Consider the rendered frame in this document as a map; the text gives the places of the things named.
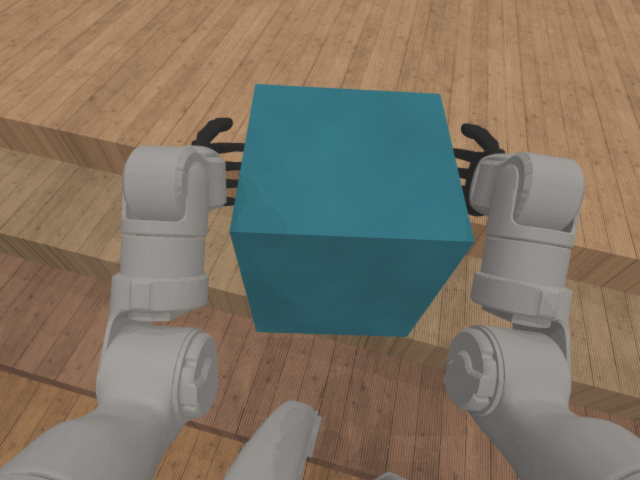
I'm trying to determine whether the carton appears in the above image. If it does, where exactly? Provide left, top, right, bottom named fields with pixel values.
left=229, top=84, right=475, bottom=337

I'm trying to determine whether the robot left thigh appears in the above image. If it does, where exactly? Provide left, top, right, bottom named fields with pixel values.
left=222, top=400, right=322, bottom=480

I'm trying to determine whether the left robot hand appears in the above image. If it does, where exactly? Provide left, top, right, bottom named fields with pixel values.
left=191, top=118, right=245, bottom=206

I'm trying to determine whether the robot right upper arm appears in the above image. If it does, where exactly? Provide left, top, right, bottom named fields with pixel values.
left=444, top=325, right=640, bottom=480

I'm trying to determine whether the right robot forearm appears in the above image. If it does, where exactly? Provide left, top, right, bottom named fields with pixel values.
left=469, top=151, right=585, bottom=398

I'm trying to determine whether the left robot forearm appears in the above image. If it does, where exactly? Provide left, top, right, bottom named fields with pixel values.
left=96, top=145, right=227, bottom=401

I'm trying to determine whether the robot left upper arm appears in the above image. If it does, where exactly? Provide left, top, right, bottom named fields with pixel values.
left=0, top=324, right=218, bottom=480

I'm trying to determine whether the right robot hand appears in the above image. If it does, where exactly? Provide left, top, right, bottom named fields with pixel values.
left=453, top=123, right=505, bottom=216

